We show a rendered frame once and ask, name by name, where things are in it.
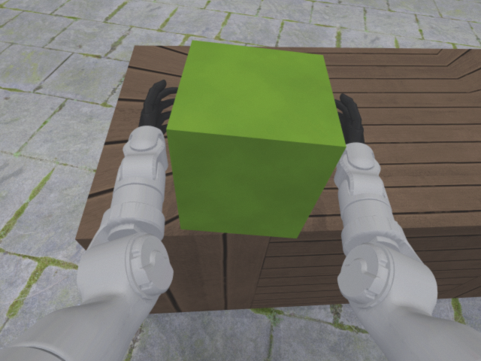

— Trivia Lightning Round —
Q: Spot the robot left hand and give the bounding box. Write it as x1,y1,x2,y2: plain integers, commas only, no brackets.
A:
138,80,178,135

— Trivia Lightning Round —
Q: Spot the robot right upper arm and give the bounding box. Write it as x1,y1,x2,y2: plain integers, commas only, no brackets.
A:
337,242,481,361

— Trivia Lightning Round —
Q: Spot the carton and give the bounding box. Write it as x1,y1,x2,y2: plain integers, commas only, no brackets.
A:
166,40,346,238

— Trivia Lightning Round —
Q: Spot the robot left upper arm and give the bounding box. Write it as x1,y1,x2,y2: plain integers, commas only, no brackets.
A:
0,232,174,361

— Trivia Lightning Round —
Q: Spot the pedestal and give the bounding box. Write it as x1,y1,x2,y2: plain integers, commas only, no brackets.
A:
75,45,481,314

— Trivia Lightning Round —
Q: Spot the robot right hand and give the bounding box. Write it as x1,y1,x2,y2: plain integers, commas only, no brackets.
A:
334,93,365,144

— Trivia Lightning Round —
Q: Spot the robot left forearm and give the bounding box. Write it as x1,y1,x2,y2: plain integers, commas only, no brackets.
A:
77,126,168,290

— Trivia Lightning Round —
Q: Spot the robot right forearm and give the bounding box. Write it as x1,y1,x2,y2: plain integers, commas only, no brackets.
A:
334,142,424,264

